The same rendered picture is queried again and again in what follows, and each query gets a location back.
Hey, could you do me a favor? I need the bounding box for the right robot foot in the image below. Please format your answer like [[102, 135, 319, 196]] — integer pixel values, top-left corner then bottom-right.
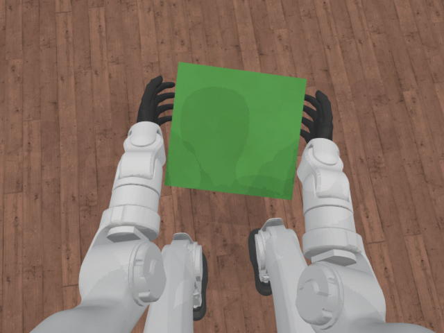
[[248, 228, 272, 296]]

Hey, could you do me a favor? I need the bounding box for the carton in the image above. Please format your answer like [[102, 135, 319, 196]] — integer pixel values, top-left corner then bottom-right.
[[164, 62, 307, 200]]

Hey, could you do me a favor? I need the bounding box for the left robot hand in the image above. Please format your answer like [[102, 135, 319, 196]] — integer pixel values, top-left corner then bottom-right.
[[137, 76, 175, 127]]

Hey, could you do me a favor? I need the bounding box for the right robot hand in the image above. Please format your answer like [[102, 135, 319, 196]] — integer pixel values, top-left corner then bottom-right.
[[300, 90, 333, 144]]

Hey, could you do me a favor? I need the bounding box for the robot right forearm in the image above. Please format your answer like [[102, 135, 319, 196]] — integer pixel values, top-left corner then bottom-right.
[[297, 138, 378, 282]]

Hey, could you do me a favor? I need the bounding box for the left robot foot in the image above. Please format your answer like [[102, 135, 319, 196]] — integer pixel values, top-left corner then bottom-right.
[[193, 253, 208, 321]]

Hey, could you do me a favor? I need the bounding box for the left robot upper arm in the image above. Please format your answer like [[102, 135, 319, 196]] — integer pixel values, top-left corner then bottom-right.
[[29, 239, 167, 333]]

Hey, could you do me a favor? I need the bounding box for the robot foot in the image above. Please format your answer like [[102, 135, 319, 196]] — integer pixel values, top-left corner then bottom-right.
[[248, 228, 272, 296], [193, 253, 208, 321]]

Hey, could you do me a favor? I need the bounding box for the robot left forearm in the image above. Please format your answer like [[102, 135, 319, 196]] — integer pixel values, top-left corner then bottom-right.
[[78, 121, 166, 296]]

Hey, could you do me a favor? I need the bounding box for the right robot upper arm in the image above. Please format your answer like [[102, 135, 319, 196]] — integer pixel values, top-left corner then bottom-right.
[[296, 261, 435, 333]]

